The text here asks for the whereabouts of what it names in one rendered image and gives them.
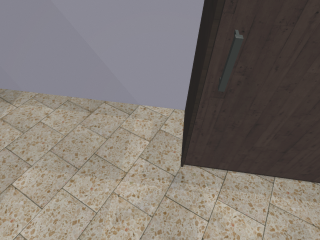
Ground handle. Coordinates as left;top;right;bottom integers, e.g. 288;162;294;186
218;29;244;92

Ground wardrobe door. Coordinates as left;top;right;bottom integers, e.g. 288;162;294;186
184;0;320;182

